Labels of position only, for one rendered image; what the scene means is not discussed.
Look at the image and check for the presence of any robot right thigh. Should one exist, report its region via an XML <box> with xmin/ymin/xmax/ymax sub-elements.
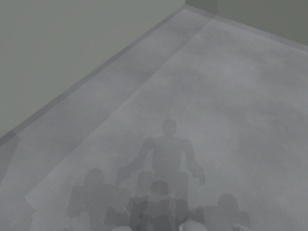
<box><xmin>178</xmin><ymin>220</ymin><xmax>208</xmax><ymax>231</ymax></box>

